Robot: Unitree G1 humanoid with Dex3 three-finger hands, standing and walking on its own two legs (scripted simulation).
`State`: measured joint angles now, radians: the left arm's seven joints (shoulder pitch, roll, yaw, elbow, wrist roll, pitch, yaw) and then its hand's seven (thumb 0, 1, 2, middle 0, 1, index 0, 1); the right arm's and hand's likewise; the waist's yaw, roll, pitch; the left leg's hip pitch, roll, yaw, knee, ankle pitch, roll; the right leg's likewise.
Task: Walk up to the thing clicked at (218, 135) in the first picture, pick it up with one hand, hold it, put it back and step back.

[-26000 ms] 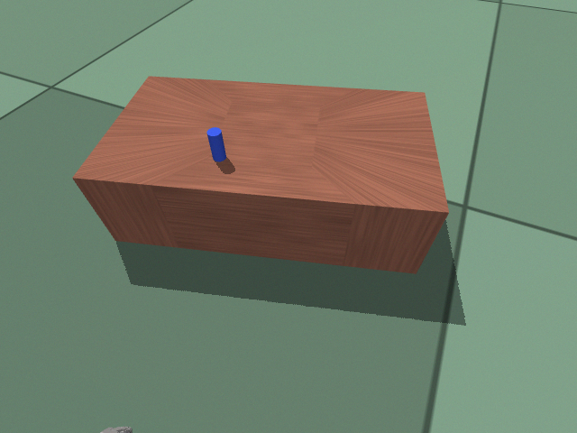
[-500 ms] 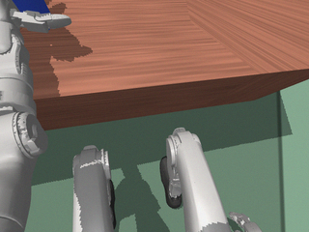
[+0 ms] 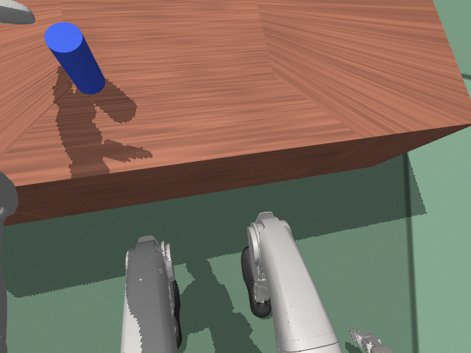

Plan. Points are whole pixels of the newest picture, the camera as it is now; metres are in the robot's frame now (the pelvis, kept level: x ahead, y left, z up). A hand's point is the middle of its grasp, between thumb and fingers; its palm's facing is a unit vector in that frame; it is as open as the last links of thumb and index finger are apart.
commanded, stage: rise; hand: left
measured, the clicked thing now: (78, 62) +0.59 +0.19 -0.06
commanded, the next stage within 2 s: home in 0.02 s
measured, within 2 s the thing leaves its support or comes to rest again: neither
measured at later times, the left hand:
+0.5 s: hand out of the picture +0.54 +0.28 +0.15, palm faces +0.21 -0.90 -0.39, open 17.6 cm
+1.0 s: hand out of the picture +0.33 +0.20 +0.15, palm faces +0.16 -0.94 -0.28, open 17.5 cm
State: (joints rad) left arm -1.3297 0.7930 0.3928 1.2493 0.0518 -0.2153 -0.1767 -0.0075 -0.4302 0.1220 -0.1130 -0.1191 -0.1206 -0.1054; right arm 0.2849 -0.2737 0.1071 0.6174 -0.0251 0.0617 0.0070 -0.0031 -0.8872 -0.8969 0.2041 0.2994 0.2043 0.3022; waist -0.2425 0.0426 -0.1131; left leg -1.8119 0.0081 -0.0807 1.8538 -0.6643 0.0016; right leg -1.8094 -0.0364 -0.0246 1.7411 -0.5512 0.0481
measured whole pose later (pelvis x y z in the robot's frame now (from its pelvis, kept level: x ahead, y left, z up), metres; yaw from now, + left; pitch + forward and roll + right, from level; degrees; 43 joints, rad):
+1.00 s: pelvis +0.08 -0.01 +0.23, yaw +3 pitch +9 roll -2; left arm 0.01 0.24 0.05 0.54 -0.03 0.08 0.12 -0.01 -0.56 0.05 -0.07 -0.06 -0.06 -0.06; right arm 0.23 -0.22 0.01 0.59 0.05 0.03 -0.10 0.00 -0.90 -0.91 0.20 0.30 0.20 0.30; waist -0.02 0.03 -0.09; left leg -0.55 0.04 -0.03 0.86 -0.46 -0.01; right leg -0.57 -0.02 -0.02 0.79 -0.37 0.03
